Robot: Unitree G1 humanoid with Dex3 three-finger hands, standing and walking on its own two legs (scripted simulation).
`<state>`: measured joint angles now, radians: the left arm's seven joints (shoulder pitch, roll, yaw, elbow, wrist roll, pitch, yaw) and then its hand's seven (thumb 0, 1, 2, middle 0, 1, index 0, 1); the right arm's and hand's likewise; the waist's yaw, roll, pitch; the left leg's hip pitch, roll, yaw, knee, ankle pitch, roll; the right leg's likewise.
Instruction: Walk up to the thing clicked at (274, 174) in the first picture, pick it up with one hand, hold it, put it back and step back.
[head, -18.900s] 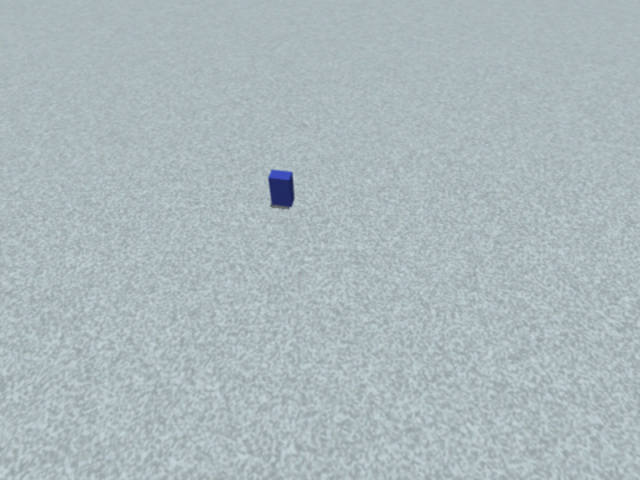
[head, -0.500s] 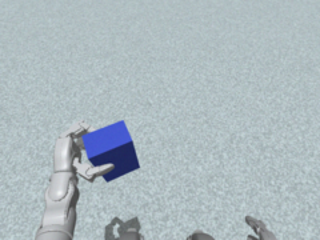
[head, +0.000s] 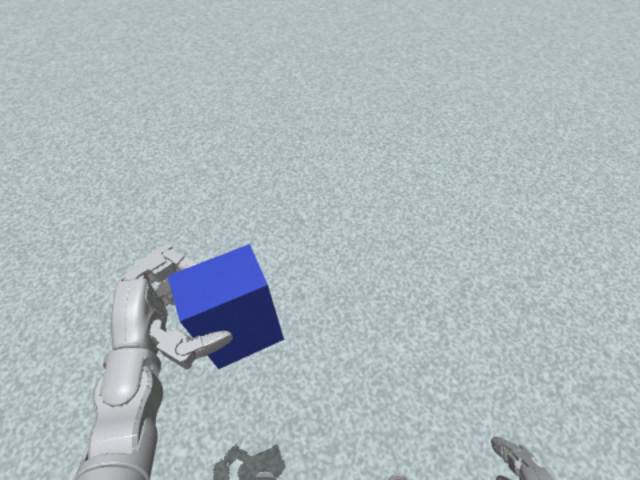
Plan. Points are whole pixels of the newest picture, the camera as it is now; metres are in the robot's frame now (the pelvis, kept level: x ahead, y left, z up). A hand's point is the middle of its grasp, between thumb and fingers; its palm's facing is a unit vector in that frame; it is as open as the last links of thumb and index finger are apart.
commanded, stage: hold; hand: left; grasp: from the side
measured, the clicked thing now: (232, 311) +0.33 +0.13 +0.02
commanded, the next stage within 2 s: none
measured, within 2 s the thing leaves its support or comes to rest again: neither
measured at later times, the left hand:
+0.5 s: hand (186, 304) +0.32 +0.17 +0.06, palm faces +0.11 -0.99 -0.02, open 9.9 cm
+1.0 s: hand (189, 309) +0.31 +0.17 +0.06, palm faces +0.10 -1.00 -0.01, open 9.9 cm
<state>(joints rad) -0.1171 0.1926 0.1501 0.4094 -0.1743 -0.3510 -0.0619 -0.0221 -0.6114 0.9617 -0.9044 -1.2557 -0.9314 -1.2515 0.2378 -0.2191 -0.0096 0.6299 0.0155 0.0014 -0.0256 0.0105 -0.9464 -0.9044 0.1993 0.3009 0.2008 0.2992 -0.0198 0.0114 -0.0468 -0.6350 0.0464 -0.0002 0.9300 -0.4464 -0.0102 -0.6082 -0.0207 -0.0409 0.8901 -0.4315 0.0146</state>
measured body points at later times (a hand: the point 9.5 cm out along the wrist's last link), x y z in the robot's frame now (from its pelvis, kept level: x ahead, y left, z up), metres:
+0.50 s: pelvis +0.00 +0.00 +0.01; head +0.04 +0.01 +0.46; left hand +0.31 +0.23 +0.06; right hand +0.14 -0.24 -0.10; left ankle +0.01 +0.12 -0.69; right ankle +0.01 -0.13 -0.69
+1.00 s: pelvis +0.00 +0.00 +0.01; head +0.04 +0.00 +0.46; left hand +0.30 +0.22 +0.06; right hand +0.14 -0.25 -0.09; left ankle +0.01 +0.12 -0.69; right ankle +0.01 -0.13 -0.69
